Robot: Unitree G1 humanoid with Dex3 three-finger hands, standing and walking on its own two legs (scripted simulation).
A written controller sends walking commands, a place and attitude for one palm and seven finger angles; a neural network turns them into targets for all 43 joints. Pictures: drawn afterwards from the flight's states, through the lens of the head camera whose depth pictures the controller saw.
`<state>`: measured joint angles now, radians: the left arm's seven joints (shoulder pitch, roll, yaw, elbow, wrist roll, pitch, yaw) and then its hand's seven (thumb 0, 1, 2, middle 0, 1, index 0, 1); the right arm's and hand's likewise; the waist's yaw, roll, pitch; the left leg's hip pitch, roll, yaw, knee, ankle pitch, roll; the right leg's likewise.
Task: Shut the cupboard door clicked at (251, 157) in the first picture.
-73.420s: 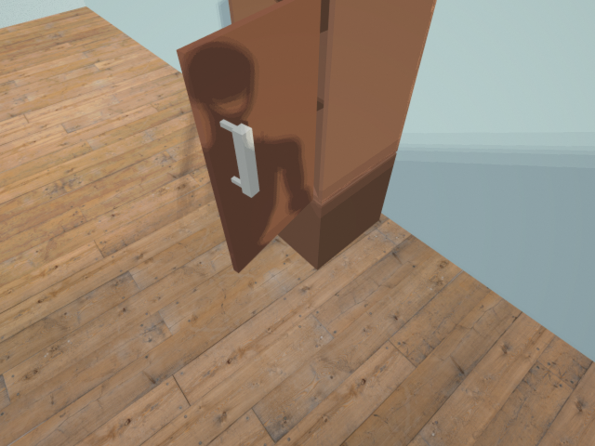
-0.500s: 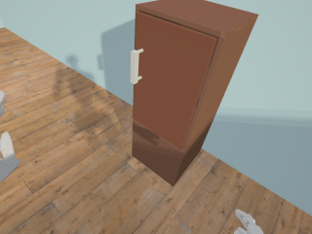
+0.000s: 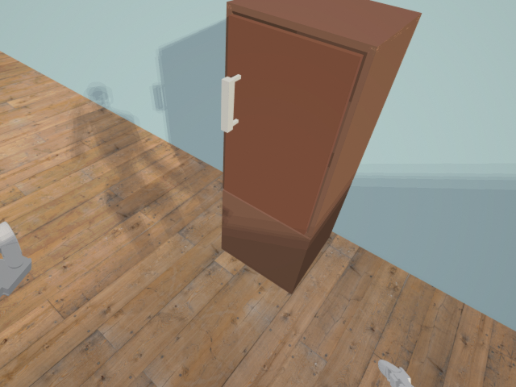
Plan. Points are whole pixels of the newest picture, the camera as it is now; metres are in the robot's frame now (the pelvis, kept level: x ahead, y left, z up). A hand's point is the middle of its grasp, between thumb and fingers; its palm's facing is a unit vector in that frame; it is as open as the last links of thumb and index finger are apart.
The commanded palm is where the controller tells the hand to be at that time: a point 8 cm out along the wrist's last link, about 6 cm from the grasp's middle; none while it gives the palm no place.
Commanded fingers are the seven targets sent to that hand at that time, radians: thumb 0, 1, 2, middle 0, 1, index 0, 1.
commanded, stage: stop stepping back and stand still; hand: left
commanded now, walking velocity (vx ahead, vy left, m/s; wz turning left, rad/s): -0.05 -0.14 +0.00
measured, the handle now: (232, 103) +0.83 +0.11 +0.04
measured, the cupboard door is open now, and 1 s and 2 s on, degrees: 0 0 0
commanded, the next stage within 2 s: let the arm hang, fingers relaxed in 0.26 s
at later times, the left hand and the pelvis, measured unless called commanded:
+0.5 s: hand (104, 342) +0.19 +0.24 -0.02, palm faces +0.15 -0.89 -0.42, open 7.4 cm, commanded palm none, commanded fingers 0.00 0.90 0.90 -0.20 -0.30 -0.20 -0.30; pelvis +0.00 -0.01 -0.01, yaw +1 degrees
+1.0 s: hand out of the picture -0.09 +0.13 -0.17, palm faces +0.06 -0.98 -0.19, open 7.3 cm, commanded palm none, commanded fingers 0.00 0.90 0.90 -0.20 -0.30 -0.20 -0.30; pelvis +0.00 -0.03 +0.01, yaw +1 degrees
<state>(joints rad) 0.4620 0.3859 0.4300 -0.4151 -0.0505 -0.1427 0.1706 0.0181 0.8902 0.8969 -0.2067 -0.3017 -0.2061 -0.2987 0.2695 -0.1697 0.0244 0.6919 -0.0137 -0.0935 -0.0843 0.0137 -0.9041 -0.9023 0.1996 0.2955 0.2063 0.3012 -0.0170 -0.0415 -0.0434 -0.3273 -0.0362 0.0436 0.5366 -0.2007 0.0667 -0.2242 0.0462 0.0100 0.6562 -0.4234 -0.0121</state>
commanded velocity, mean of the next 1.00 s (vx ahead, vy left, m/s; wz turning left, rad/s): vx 0.00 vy -0.01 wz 0.00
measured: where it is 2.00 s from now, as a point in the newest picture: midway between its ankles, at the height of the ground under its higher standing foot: outside the picture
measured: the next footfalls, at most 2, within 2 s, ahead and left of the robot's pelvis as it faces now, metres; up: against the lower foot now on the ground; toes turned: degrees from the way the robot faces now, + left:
right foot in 0.20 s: +0.00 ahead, -0.10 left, +0.00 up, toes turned -2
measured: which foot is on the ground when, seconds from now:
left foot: down 0.00-1.00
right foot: up 0.00-0.18, down 0.20-1.00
